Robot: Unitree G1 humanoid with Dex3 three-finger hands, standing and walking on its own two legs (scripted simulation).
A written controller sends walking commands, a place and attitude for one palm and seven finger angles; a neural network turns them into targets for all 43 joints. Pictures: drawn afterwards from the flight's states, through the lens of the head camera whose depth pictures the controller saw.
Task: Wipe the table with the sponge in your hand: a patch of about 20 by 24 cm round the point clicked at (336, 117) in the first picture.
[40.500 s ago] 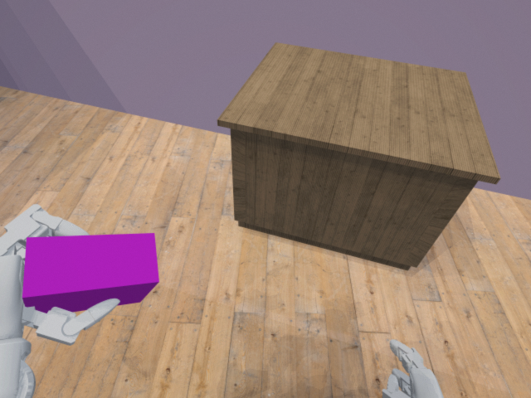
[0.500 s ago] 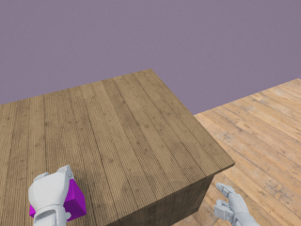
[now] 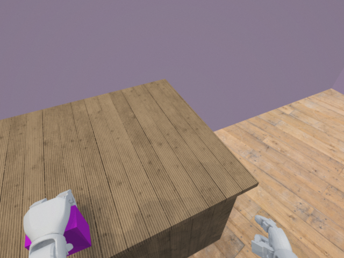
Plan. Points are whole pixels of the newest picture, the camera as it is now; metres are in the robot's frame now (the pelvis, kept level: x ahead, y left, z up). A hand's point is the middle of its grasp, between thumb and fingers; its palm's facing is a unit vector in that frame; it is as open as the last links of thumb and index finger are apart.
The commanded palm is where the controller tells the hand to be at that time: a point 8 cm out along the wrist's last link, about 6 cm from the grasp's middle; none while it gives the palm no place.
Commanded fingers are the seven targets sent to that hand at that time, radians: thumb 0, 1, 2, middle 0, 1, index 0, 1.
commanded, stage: wipe back along the first lane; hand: left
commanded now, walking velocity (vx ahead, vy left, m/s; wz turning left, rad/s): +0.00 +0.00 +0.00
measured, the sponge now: (64, 238) +0.17 +0.30 -0.07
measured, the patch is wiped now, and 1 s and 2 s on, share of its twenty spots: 1.00 1.00 1.00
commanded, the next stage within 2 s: lift the sponge slowly off the table in 0.10 s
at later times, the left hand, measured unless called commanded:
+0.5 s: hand (59, 225) +0.18 +0.30 -0.02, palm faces -0.04 -0.12 -0.99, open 10.0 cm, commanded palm +0.14 +0.28 +0.04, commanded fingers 0.00 0.10 1.30 -1.20 -1.60 -1.20 -1.60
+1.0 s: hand (57, 228) +0.17 +0.29 +0.00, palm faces -0.02 -0.16 -0.99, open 10.0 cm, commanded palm +0.14 +0.28 +0.07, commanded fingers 0.00 0.10 1.30 -1.20 -1.60 -1.20 -1.60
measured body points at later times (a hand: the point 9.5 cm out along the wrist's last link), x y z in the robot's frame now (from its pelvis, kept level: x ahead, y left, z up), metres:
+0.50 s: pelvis +0.00 +0.00 +0.00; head -0.02 -0.01 +0.45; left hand +0.18 +0.30 +0.04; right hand +0.24 -0.21 -0.08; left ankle +0.00 +0.07 -0.73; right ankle -0.01 -0.09 -0.73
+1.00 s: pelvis +0.01 +0.01 +0.01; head -0.02 +0.00 +0.45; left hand +0.17 +0.29 +0.06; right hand +0.27 -0.17 -0.06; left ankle +0.00 +0.07 -0.73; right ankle -0.01 -0.09 -0.73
